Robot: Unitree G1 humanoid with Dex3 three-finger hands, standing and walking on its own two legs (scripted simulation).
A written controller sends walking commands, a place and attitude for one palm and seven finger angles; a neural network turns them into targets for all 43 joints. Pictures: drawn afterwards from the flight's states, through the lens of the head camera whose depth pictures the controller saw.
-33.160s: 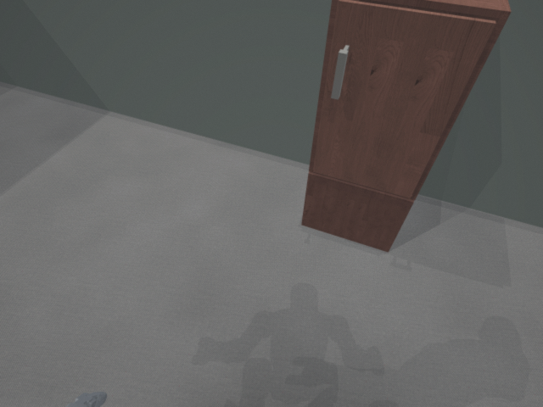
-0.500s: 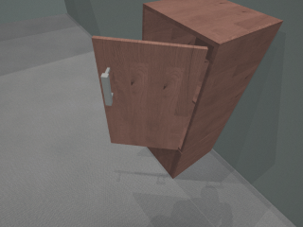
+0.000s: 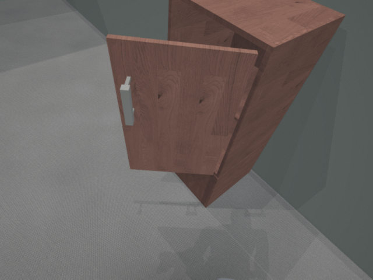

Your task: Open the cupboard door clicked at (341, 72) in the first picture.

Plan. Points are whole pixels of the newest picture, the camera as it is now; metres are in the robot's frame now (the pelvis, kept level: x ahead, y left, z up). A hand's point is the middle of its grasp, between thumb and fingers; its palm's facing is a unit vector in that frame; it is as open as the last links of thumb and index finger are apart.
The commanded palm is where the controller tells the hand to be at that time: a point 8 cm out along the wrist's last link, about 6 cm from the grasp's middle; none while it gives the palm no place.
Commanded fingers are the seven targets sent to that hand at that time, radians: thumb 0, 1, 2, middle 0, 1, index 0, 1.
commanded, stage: come to a stop and stand still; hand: left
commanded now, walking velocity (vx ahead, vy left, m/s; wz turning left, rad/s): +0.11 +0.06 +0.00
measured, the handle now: (129, 101) +0.56 +0.19 +0.02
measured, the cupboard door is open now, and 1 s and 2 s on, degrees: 49 49 49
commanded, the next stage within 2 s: look again from close up in 0.58 s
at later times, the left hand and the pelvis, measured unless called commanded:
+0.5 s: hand out of the picture -0.02 +0.13 -0.19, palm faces +0.05 -0.99 -0.16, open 7.3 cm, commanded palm none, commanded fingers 0.00 0.90 0.90 -0.20 -0.30 -0.20 -0.30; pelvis +0.01 -0.03 -0.01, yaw +0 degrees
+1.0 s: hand out of the picture +0.02 +0.14 -0.18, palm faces +0.03 -0.98 -0.21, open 7.3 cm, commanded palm none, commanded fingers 0.00 0.90 0.90 -0.20 -0.30 -0.20 -0.30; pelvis +0.01 -0.04 -0.01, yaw +1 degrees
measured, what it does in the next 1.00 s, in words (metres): steps on the spot: right foot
